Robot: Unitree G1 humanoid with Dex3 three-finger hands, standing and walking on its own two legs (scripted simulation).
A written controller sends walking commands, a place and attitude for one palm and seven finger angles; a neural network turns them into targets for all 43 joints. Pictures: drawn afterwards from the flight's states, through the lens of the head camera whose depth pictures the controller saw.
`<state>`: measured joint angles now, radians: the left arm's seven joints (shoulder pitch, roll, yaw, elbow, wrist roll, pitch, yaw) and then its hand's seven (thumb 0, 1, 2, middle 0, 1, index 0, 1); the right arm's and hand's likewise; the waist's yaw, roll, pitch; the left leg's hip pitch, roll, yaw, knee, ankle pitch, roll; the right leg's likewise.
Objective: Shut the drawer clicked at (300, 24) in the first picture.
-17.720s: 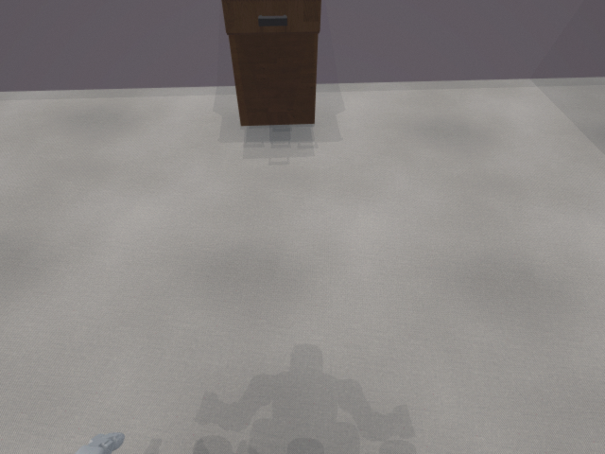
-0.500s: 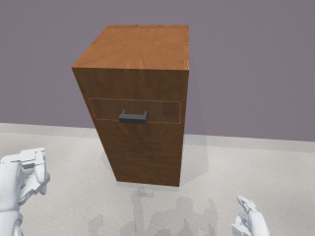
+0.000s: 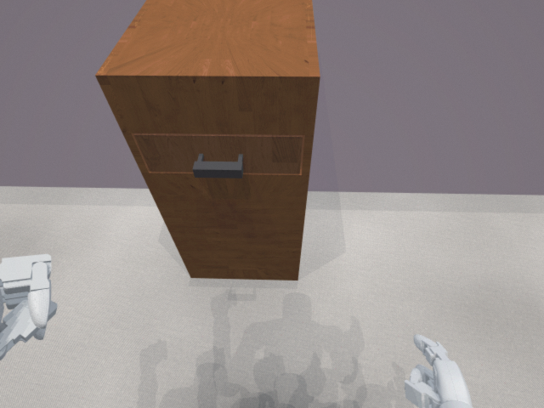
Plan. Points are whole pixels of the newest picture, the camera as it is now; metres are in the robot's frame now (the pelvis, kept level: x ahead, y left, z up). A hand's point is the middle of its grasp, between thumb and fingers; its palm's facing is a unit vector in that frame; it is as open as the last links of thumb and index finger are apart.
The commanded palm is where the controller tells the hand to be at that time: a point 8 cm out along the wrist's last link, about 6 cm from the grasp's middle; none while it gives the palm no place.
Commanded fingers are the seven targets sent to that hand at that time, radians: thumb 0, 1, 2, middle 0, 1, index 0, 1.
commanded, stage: step back with the hand held close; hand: left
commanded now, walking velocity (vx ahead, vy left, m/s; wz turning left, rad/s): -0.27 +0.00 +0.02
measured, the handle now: (219, 163) +0.63 +0.17 -0.08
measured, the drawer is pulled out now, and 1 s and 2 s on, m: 0.00 0.00 0.00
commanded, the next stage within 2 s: stop stepping back and stand still in 0.70 s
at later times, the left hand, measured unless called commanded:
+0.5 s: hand out of the picture +0.10 +0.25 +0.16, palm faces +0.41 -0.80 -0.43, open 3.2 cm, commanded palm +0.04 +0.29 +0.18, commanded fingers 0.00 0.90 0.90 -1.40 -1.60 -1.40 -1.60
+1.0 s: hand out of the picture +0.04 +0.25 +0.16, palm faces +0.34 -0.82 -0.46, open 3.2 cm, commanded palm -0.02 +0.29 +0.18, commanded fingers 0.00 0.90 0.90 -1.40 -1.60 -1.40 -1.60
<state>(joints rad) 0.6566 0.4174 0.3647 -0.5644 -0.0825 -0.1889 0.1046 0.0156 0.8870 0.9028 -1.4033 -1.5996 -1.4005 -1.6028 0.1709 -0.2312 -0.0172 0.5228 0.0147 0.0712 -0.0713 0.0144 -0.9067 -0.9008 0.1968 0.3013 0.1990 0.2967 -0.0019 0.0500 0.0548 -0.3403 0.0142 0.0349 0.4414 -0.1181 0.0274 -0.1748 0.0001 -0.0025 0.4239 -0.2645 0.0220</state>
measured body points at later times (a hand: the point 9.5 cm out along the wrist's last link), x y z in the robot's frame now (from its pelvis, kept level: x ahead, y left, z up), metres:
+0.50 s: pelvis -0.08 +0.01 -0.01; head -0.06 +0.01 +0.44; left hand +0.07 +0.29 +0.19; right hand +0.11 -0.23 -0.10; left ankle +0.03 +0.10 -0.74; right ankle -0.03 -0.13 -0.74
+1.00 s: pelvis -0.14 +0.01 -0.02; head -0.16 +0.02 +0.43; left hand +0.01 +0.29 +0.19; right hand +0.00 -0.25 -0.10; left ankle +0.02 +0.10 -0.73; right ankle -0.20 -0.13 -0.74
